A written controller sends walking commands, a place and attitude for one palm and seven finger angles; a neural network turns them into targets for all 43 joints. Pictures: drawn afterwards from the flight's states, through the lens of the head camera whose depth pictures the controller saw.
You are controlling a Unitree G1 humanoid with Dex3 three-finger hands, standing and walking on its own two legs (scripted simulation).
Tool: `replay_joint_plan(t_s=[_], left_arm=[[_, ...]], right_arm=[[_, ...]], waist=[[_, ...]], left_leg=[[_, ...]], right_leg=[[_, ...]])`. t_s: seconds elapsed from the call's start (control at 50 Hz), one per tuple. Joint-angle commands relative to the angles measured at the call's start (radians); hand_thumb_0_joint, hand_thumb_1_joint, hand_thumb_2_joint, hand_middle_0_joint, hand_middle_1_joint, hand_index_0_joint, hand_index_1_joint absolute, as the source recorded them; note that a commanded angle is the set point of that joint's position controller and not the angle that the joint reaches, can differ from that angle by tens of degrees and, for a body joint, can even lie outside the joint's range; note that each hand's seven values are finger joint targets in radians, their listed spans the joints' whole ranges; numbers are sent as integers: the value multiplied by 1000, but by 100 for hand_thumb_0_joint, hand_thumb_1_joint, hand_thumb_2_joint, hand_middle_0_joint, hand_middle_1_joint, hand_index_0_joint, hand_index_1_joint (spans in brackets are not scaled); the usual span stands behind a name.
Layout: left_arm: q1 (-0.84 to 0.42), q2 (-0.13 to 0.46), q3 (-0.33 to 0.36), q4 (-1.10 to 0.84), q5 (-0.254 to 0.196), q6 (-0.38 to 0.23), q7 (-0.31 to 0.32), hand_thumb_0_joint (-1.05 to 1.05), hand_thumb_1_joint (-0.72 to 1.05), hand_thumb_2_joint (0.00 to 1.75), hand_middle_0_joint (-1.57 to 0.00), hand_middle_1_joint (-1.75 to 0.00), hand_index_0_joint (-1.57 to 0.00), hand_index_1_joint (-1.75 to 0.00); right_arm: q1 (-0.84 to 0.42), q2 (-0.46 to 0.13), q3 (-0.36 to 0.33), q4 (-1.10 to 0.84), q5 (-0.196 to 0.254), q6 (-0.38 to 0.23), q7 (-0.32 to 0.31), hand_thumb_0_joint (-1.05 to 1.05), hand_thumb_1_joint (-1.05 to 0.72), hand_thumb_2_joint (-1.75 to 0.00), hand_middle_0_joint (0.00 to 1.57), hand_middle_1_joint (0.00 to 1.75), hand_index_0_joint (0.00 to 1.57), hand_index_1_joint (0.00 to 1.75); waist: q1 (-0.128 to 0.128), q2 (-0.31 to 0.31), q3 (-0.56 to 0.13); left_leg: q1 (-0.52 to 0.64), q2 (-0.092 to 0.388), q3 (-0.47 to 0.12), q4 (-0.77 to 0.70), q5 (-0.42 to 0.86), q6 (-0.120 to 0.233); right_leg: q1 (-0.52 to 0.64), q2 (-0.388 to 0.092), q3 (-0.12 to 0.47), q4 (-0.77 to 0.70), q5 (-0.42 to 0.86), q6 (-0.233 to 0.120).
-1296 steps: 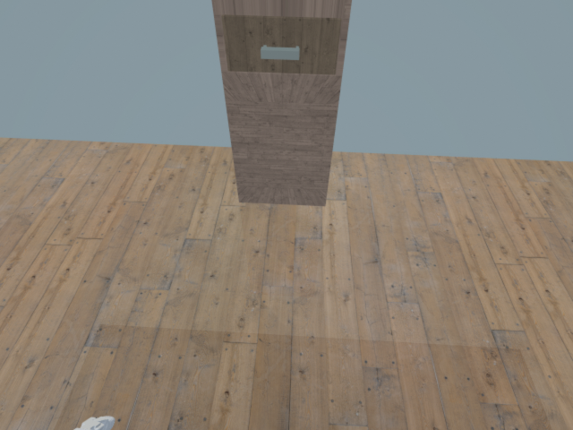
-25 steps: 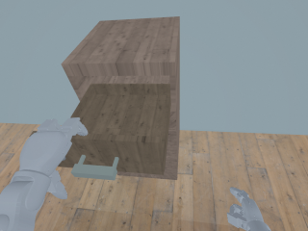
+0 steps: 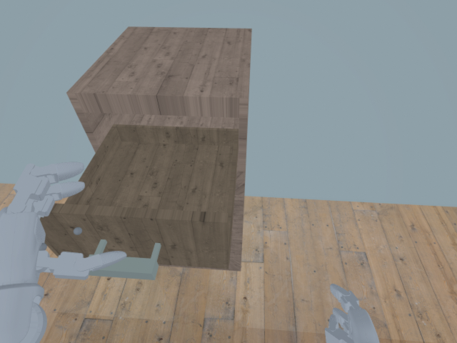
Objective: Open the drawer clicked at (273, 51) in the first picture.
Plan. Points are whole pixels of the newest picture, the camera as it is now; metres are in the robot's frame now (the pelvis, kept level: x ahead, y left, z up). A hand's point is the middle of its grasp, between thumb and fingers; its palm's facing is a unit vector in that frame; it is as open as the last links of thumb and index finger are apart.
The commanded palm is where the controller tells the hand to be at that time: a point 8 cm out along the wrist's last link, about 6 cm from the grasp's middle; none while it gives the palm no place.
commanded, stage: draw the hand back to the body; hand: left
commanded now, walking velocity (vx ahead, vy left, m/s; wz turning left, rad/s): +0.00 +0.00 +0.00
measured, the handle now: (126, 256) +0.26 +0.24 -0.01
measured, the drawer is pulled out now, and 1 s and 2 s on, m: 0.30 0.30 0.30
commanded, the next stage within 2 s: step back with the hand held close in 0.66 s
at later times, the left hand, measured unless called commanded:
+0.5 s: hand (64, 252) +0.17 +0.23 +0.16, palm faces +0.42 -0.81 -0.41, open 8.4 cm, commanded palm +0.12 +0.27 +0.18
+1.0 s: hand (62, 259) +0.17 +0.24 +0.15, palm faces +0.35 -0.81 -0.47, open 7.5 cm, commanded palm +0.11 +0.28 +0.18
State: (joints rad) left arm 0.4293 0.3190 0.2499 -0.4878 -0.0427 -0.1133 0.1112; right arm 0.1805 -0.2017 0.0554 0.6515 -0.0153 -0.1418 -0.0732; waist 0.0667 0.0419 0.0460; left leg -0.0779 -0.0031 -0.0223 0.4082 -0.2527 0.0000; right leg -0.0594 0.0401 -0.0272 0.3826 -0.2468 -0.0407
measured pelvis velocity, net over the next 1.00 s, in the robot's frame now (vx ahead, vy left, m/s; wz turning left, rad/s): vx -0.02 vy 0.00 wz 0.02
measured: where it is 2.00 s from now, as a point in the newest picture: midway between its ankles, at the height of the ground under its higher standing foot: outside the picture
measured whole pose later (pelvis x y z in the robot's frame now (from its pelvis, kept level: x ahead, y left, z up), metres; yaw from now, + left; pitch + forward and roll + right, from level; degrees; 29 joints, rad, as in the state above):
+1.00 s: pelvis -0.02 +0.00 +0.00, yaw +1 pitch +1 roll -1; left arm 0.61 0.35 0.33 -0.54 -0.04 -0.18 0.11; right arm 0.18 -0.24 -0.01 0.60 0.01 -0.07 -0.07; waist 0.01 0.05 0.01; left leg -0.25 0.00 -0.04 0.48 -0.24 0.00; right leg -0.22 0.04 -0.05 0.44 -0.24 -0.04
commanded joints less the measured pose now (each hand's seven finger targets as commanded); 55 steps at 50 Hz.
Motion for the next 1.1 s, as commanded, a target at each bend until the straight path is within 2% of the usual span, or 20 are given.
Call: replay_joint_plan(t_s=[0.0, 0.1, 0.16, 0.34, 0.36, 0.44, 0.5, 0.54, 0.66, 0.7, 0.74, 0.76, 0.78, 0.8, 0.84, 0.86, 0.9, 0.96, 0.98, 1.08], left_arm=[[-30, 155, 109, -240, -13, -64, 7, 0, 13, 57, -25, -80, -25, -80], [21, 169, 143, -216, -18, -55, 6, 0, 31, 64, -24, -68, -24, -68], [17, 176, 150, -231, -18, -53, 7, 0, 41, 69, -24, -62, -24, -62], [37, 179, 162, -203, -22, -48, 11, 0, 73, 82, -21, -41, -21, -41], [19, 173, 150, -217, -20, -48, 10, 0, 76, 84, -21, -39, -21, -39], [12, 175, 149, -206, -21, -49, 14, 0, 90, 90, -20, -30, -20, -30], [1, 166, 140, -194, -21, -49, 14, 0, 90, 90, -20, -30, -20, -30], [1, 182, 156, -200, -23, -52, 16, 0, 90, 90, -20, -30, -20, -30], [9, 175, 152, -189, -22, -56, 12, 0, 90, 90, -20, -30, -20, -30], [15, 165, 144, -177, -25, -57, 12, 0, 90, 90, -20, -30, -20, -30], [14, 181, 156, -186, -25, -62, 15, 0, 90, 90, -20, -30, -20, -30], [-134, 337, 314, -250, -24, -116, 24, 0, 90, 90, -20, -30, -20, -30], [-5, 240, 254, -178, -11, -117, 20, 0, 90, 90, -20, -30, -20, -30], [56, 196, 206, -158, -8, -116, 9, 0, 90, 90, -20, -30, -20, -30], [117, 172, 182, -186, -8, -119, 5, 0, 90, 90, -20, -30, -20, -30], [127, 185, 195, -223, -8, -128, 6, 0, 90, 90, -20, -30, -20, -30], [177, 194, 211, -235, -9, -124, 15, 0, 90, 90, -20, -30, -20, -30], [175, 226, 233, -288, -4, -122, 26, 0, 90, 90, -20, -30, -20, -30], [192, 227, 240, -284, -5, -120, 29, 0, 90, 90, -20, -30, -20, -30], [224, 239, 253, -331, -11, -113, 35, 0, 90, 90, -20, -30, -20, -30]], right_arm=[[-148, -108, -56, -175, 3, -56, 2, 0, -90, -90, 20, 30, 20, 30], [-147, -109, -68, -171, 8, -40, 2, 0, -90, -90, 20, 30, 20, 30], [-152, -107, -70, -175, 11, -34, -1, 0, -90, -90, 20, 30, 20, 30], [-154, -103, -74, -176, 15, -24, -11, 0, -90, -90, 20, 30, 20, 30], [-156, -107, -73, -175, 15, -26, -11, 0, -90, -90, 20, 30, 20, 30], [-156, -104, -71, -176, 13, -31, -14, 0, -90, -90, 20, 30, 20, 30], [-160, -101, -68, -172, 13, -33, -14, 0, -90, -90, 20, 30, 20, 30], [-159, -101, -69, -174, 12, -36, -15, 0, -90, -90, 20, 30, 20, 30], [-165, -98, -72, -171, 16, -39, -12, 0, -90, -90, 20, 30, 20, 30], [-165, -96, -71, -174, 17, -38, -12, 0, -90, -90, 20, 30, 20, 30], [-164, -98, -73, -175, 16, -42, -14, 0, -90, -90, 20, 30, 20, 30], [-126, -115, -59, -226, 38, -27, -4, 0, -90, -90, 20, 30, 20, 30], [-122, -107, -78, -198, 19, -12, -10, 0, -90, -90, 20, 30, 20, 30], [-126, -116, -83, -203, 23, -2, -3, 0, -90, -90, 20, 30, 20, 30], [-116, -118, -92, -211, 31, 7, 3, 0, -90, -90, 20, 30, 20, 30], [-121, -121, -94, -221, 28, 4, 3, 0, -90, -90, 20, 30, 20, 30], [-106, -125, -102, -226, 29, 14, -1, 0, -90, -90, 20, 30, 20, 30], [-119, -136, -111, -237, 28, 25, -10, 0, -90, -90, 20, 30, 20, 30], [-115, -131, -112, -241, 30, 31, -12, 0, -90, -90, 20, 30, 20, 30], [-112, -132, -115, -262, 31, 46, -15, 0, -90, -90, 20, 30, 20, 30]], waist=[[0, 35, -133], [1, -6, -129], [-1, 31, -121], [-2, -4, -109], [-7, 42, -95], [-4, -3, -101], [-9, 0, -58], [-3, 3, -94], [-6, 35, -66], [-6, 0, -58], [-3, 0, -80], [-37, 69, 54], [-42, -60, 17], [-47, -130, -29], [-53, -115, -97], [-51, -63, -130], [-57, -66, -187], [-57, -1, -219], [-57, -27, -227], [-56, 0, -247]], left_leg=[[23, 27, 16, -38, 332, 8], [18, 28, 22, -30, 357, 10], [18, 23, 25, -29, 337, 7], [21, 20, 25, -35, 264, 16], [25, 16, 28, -33, 258, 13], [24, 15, 20, -38, 231, 19], [12, 15, 15, -48, 193, 16], [20, 13, 17, -42, 194, 20], [13, 10, 23, -37, 187, 17], [6, 13, 17, -43, 167, 20], [11, 12, 19, -38, 167, 22], [-77, 13, -7, -17, 81, 31], [-86, 17, -49, 32, 81, 32], [-71, 6, -30, 88, 80, 38], [-79, 1, -20, 153, 87, 38], [-83, 5, -15, 135, 109, 35], [-88, 32, -22, 81, 215, 34], [-96, 65, -34, 66, 387, 34], [-108, 75, -48, 62, 419, 33], [-173, 97, -82, 47, 439, 33]], right_leg=[[11, -47, -9, -41, 282, 16], [8, -46, -7, -42, 325, 20], [-6, -45, -3, -54, 305, 18], [-29, -48, 4, -72, 243, 25], [-43, -46, 8, -86, 233, 22], [-41, -48, 8, -85, 201, 26], [-62, -48, 4, -102, 151, 25], [-46, -54, 14, -99, 158, 26], [-64, -55, 22, -115, 152, 25], [-65, -56, 16, -113, 119, 27], [-61, -59, 20, -110, 121, 29], [-195, -110, 108, -175, 104, 23], [-201, -130, 112, -174, 93, 18], [-224, -158, 119, -182, 82, 16], [-217, -209, 133, -138, 174, -15], [-200, -212, 127, -106, 243, -20], [-139, -189, 88, -36, 299, -1], [-115, -154, 59, 31, 395, 22], [-100, -142, 49, 50, 406, 27], [-75, -122, 39, 103, 384, 23]])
